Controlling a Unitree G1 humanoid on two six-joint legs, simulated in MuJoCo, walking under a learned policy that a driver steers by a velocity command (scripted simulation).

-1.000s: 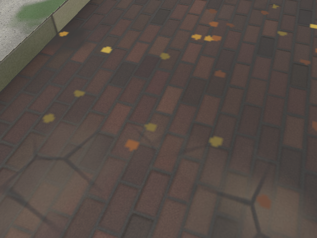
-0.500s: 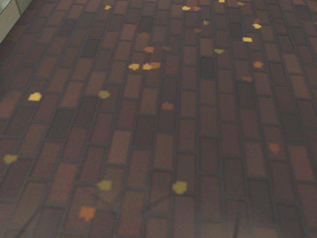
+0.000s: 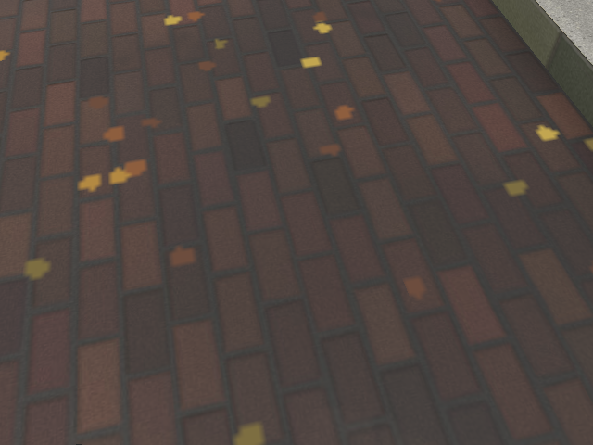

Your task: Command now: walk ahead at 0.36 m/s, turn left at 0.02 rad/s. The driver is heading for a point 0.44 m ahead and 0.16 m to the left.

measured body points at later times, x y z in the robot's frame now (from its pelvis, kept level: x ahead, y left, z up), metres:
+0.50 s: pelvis +0.17 +0.04 +0.00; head +0.21 +0.07 +0.45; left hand +0.26 +0.34 -0.11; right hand +0.37 -0.20 -0.09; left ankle +0.23 +0.14 -0.73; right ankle +0.13 -0.11 -0.64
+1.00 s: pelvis +0.22 +0.00 +0.01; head +0.26 +0.00 +0.46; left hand +0.18 +0.31 -0.08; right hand +0.50 -0.17 -0.09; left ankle +0.13 +0.11 -0.64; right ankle +0.28 -0.10 -0.73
